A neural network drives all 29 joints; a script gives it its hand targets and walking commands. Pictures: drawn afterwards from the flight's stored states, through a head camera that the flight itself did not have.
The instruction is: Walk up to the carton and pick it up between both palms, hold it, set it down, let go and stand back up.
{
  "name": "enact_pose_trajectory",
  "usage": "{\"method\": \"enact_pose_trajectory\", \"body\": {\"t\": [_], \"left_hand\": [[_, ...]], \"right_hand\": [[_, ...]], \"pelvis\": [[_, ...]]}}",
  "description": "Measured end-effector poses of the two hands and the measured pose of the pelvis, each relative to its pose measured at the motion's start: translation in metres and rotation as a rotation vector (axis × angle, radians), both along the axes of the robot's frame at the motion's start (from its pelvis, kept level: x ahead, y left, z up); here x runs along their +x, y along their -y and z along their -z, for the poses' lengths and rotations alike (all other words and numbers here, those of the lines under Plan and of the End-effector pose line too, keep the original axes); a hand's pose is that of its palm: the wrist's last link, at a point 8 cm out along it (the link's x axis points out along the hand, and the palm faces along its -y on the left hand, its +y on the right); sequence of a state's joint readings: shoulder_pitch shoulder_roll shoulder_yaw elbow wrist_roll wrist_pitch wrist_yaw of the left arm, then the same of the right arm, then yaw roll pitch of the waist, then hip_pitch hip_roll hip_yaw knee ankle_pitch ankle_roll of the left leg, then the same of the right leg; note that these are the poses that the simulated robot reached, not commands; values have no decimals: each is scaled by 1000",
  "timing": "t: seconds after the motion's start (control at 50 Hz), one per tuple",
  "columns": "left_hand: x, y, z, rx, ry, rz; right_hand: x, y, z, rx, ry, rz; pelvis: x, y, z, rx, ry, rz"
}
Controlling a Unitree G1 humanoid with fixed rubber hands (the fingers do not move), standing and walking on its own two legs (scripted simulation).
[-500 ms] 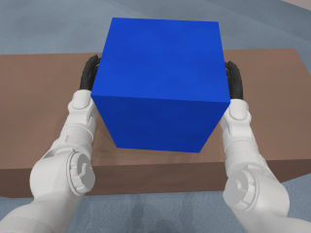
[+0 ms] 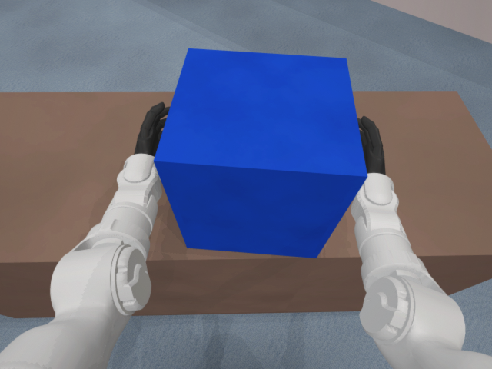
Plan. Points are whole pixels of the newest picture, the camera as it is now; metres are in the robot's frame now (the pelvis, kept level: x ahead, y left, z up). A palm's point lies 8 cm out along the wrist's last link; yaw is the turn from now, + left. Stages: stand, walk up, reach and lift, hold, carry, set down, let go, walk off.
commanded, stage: reach and lift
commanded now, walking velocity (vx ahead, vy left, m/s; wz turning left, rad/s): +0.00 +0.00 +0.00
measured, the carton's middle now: (258, 163) +0.48 +0.00 +0.00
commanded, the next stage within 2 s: none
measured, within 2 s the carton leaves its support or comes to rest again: leaves its support in 0.18 s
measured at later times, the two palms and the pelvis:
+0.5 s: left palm (137, 142) +0.43 +0.19 +0.11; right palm (378, 162) +0.41 -0.17 +0.10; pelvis -0.01 +0.00 +0.00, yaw +1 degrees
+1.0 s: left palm (124, 143) +0.40 +0.19 +0.14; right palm (387, 158) +0.39 -0.17 +0.13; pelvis -0.01 +0.00 +0.01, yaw +1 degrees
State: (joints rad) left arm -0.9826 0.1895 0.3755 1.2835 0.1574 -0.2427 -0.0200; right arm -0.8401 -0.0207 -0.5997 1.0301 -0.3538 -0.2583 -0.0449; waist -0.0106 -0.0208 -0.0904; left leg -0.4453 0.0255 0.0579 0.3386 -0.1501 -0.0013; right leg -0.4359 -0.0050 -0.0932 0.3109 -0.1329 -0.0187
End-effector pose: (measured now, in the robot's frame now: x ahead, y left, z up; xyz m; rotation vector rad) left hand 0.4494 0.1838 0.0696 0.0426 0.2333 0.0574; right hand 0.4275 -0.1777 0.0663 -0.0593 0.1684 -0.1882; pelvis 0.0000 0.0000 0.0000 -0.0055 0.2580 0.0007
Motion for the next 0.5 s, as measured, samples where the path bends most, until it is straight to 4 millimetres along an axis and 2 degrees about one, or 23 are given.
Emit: {"method": "enact_pose_trajectory", "body": {"t": [0.26,0.5], "left_hand": [[-17,-2,-13,13,-10,-9],[-20,-3,-45,5,13,-12]], "right_hand": [[-15,-2,-6,27,-8,-4],[-17,-3,-36,41,14,-3]], "pelvis": [[-7,-2,-1,-3,34,-4],[-11,-4,-3,-1,103,-11]]}}
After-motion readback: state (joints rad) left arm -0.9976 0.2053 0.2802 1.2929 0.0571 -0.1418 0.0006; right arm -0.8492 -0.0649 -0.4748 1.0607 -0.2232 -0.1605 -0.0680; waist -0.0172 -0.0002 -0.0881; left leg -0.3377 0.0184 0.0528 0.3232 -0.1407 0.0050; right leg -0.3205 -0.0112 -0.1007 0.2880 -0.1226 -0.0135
